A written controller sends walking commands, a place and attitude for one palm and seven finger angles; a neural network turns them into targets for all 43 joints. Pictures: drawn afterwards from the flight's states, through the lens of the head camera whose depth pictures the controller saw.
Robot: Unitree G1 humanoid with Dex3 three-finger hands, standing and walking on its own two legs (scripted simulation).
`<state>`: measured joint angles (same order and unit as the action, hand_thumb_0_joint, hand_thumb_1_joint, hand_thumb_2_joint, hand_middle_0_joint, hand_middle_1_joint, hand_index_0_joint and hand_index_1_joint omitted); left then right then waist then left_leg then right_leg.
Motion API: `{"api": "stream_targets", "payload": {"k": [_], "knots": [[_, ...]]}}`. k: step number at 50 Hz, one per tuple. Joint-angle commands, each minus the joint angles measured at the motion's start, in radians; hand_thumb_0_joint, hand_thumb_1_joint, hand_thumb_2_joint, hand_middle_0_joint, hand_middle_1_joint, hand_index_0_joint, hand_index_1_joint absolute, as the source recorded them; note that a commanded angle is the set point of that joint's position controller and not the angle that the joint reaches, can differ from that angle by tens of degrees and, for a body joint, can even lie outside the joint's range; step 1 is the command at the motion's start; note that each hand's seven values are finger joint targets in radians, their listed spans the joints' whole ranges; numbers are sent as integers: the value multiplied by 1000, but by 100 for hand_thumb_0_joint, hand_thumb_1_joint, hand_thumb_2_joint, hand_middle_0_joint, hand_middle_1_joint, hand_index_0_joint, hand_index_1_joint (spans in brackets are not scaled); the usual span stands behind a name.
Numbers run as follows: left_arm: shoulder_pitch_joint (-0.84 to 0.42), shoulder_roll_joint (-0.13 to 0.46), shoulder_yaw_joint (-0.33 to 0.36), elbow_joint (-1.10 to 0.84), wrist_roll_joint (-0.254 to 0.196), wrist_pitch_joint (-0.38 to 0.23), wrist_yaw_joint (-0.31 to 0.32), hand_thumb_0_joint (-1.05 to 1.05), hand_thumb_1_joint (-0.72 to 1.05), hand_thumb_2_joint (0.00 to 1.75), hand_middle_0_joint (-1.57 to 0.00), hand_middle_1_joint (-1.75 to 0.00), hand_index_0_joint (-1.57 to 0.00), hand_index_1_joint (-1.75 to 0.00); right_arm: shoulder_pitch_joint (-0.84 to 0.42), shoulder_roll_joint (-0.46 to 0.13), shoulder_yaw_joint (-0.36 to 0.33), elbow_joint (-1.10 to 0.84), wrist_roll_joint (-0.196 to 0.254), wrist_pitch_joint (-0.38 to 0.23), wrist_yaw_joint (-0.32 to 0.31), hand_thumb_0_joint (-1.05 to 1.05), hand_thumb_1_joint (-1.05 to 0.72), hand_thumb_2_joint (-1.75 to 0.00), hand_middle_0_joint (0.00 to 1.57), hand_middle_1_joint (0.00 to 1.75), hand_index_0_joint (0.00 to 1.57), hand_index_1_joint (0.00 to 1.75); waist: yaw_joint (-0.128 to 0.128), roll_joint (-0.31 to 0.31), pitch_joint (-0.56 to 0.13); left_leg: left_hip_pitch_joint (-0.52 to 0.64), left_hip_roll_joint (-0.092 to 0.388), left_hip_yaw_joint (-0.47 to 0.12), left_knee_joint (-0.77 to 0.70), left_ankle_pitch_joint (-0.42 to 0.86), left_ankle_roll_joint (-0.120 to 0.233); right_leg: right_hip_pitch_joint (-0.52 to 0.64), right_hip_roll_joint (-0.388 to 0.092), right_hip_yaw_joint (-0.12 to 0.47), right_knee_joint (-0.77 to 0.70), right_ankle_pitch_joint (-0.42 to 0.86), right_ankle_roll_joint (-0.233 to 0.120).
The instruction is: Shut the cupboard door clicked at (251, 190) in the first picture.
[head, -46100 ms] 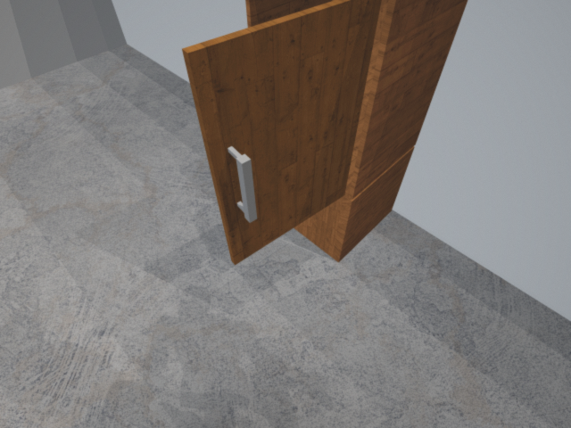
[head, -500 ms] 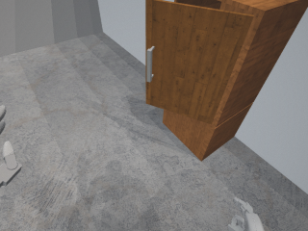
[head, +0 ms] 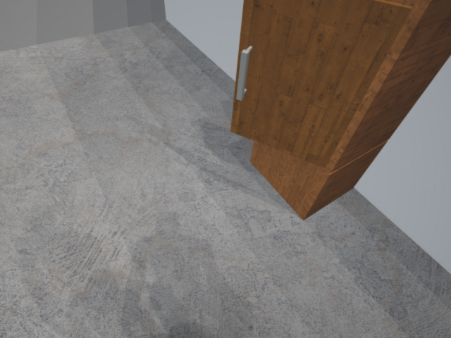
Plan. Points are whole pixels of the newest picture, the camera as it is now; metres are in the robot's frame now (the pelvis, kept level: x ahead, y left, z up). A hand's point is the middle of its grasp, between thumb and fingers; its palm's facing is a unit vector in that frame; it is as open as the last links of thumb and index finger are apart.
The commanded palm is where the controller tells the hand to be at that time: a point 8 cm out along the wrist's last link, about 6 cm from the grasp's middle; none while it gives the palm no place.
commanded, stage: let the arm hang, fingers relaxed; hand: left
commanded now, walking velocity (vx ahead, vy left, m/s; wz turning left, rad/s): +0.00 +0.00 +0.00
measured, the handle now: (244, 74) +0.92 -0.01 -0.04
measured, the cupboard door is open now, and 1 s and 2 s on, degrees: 30 30 30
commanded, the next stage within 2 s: look to check the result in 0.66 s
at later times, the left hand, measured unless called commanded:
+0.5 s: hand out of the picture -0.01 +0.18 -0.17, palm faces -0.01 -0.99 -0.17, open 7.4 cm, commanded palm none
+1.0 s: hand out of the picture +0.01 +0.19 -0.17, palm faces -0.04 -0.97 -0.23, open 7.4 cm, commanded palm none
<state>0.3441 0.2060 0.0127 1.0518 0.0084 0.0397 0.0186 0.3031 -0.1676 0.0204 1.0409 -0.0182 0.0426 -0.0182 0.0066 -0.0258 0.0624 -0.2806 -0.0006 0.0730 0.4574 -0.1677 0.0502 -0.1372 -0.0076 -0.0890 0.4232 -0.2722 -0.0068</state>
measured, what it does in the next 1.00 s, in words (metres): stands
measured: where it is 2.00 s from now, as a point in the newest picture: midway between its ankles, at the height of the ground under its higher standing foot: outside the picture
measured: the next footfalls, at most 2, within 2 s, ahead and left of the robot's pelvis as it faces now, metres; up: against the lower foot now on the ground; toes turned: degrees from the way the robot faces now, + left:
none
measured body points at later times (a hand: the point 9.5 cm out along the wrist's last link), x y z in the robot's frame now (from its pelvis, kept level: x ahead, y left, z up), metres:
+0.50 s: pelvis +0.00 +0.01 +0.00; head -0.01 +0.01 +0.45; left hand +0.00 +0.23 -0.16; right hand -0.01 -0.21 -0.16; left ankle +0.05 +0.08 -0.74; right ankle -0.03 -0.11 -0.74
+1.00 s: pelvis +0.01 +0.00 +0.01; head +0.03 +0.00 +0.45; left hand +0.02 +0.24 -0.15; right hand +0.01 -0.25 -0.15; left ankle +0.05 +0.08 -0.74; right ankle -0.03 -0.11 -0.74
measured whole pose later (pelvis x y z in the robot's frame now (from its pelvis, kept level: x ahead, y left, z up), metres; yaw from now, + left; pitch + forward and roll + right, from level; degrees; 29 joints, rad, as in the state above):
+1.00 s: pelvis +0.01 +0.00 +0.01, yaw -2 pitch -2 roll +0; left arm 0.26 0.20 0.00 1.15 0.01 0.00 0.02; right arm 0.24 -0.21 -0.01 1.14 -0.01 0.01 -0.03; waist -0.01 0.00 0.06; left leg -0.20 0.00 0.11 0.37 -0.15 0.05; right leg -0.08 -0.01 -0.05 0.36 -0.25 0.00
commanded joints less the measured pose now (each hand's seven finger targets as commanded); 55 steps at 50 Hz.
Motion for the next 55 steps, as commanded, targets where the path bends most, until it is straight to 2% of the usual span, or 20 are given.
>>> {"api": "stream_targets", "payload": {"k": [1, 5, 8, 14, 18, 20, 22, 26, 31, 36, 42, 50, 55], "knots": [[44, 75, 10, 15, 5, -41, 5, 0, 90, 90, -20, -30, -20, -30, 13, -130, -45, -15, 6, -35, -13, 0, -90, -90, 20, 30, 20, 30, -14, 68, -23, 52, 119, -162, -168, -123, 0, -43, -85, 115, -109, 13, -45], [64, 74, 7, 60, 5, -45, 9, 0, 90, 90, -20, -30, -20, -30, 43, -129, -47, 24, 10, -39, -18, 0, -90, -90, 20, 30, 20, 30, -16, 30, -26, 91, 122, -150, -165, -85, 3, -55, -87, 115, -117, 13, -43], [75, 60, 5, 82, 5, -44, 13, 0, 90, 90, -20, -30, -20, -30, 47, -122, -47, 45, 8, -40, -19, 0, -90, -90, 20, 30, 20, 30, -16, 9, 10, 85, 122, -149, -183, -120, 5, -79, -86, 118, -117, -9, -40], [85, 44, 6, 95, 10, -39, 17, 0, 90, 90, -20, -30, -20, -30, 52, -110, -49, 63, 5, -37, -19, 0, -90, -90, 20, 30, 20, 30, -15, 34, 59, 57, 124, -157, -222, -198, 2, -106, -76, 117, -107, -35, -32], [82, 41, 8, 89, 12, -37, 18, 0, 90, 90, -20, -30, -20, -30, 47, -108, -54, 60, 3, -37, -17, 0, -90, -90, 20, 30, 20, 30, -11, 38, 67, 35, 124, -166, -241, -234, 1, -106, -70, 113, -96, -36, -28], [84, 45, 10, 83, 15, -40, 19, 0, 90, 90, -20, -30, -20, -30, 47, -107, -55, 57, 5, -38, -16, 0, -90, -90, 20, 30, 20, 30, -9, 27, 56, 40, 121, -163, -232, -215, 3, -100, -73, 112, -104, -25, -29], [69, 40, 10, 81, 14, -41, 17, 0, 90, 90, -20, -30, -20, -30, 42, -102, -54, 58, 2, -38, -15, 0, -90, -90, 20, 30, 20, 30, -14, 29, 67, 42, 117, -153, -230, -211, -3, -116, -75, 117, -108, -34, -28], [50, 48, 14, 71, 13, -44, 17, 0, 90, 90, -20, -30, -20, -30, 34, -107, -56, 56, 3, -43, -14, 0, -90, -90, 20, 30, 20, 30, -14, 46, 45, 57, 117, -148, -224, -178, -5, -103, -77, 120, -107, -4, -29], [27, 69, 15, 63, 10, -53, 16, 0, 90, 90, -20, -30, -20, -30, 22, -115, -55, 55, 5, -49, -14, 0, -90, -90, 20, 30, 20, 30, -17, 18, 25, 97, 108, -123, -181, -56, -6, -92, -94, 130, -126, 37, -35], [3, 82, 14, 65, 8, -55, 15, 0, 90, 90, -20, -30, -20, -30, 13, -123, -52, 62, 6, -48, -13, 0, -90, -90, 20, 30, 20, 30, -20, 16, 27, 116, 109, -112, -164, -22, -9, -91, -99, 137, -140, 35, -37], [-18, 110, 15, 67, 6, -56, 13, 0, 90, 90, -20, -30, -20, -30, -12, -149, -52, 64, 7, -48, -13, 0, -90, -90, 20, 30, 20, 30, -20, 27, 21, 123, 112, -116, -163, -13, -11, -75, -101, 140, -148, 38, -38], [-45, 143, 17, 68, 6, -62, 12, 0, 90, 90, -20, -30, -20, -30, -48, -185, -52, 61, 10, -53, -13, 0, -90, -90, 20, 30, 20, 30, -17, 12, -24, 163, 123, -118, -144, 98, -7, -29, -107, 137, -156, 116, -37], [-65, 156, 17, 68, 6, -63, 11, 0, 90, 90, -20, -30, -20, -30, -76, -200, -52, 60, 10, -54, -12, 0, -90, -90, 20, 30, 20, 30, -16, 23, -28, 181, 127, -117, -149, 118, -9, -18, -111, 137, -164, 140, -35]]}}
